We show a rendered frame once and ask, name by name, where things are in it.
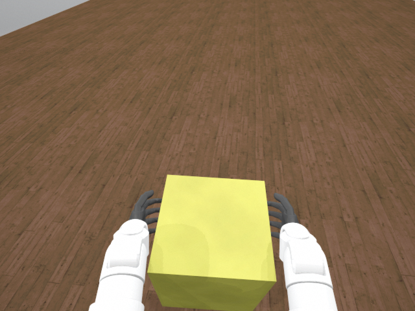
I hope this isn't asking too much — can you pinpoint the left robot forearm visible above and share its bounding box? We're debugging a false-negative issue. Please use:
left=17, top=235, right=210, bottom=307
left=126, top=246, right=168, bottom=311
left=89, top=219, right=149, bottom=311

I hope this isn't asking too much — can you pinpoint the robot left hand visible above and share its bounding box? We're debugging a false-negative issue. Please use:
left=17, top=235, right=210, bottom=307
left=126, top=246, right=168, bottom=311
left=129, top=190, right=162, bottom=234

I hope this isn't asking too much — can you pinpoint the right robot forearm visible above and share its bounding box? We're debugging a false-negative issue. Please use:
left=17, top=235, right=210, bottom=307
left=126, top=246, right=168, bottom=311
left=279, top=223, right=338, bottom=311

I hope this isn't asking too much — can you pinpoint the carton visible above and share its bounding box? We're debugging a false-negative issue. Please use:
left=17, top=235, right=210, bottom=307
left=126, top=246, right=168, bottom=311
left=147, top=175, right=277, bottom=311

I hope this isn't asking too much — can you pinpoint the robot right hand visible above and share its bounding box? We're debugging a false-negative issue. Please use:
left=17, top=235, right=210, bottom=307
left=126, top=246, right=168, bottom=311
left=267, top=193, right=299, bottom=239

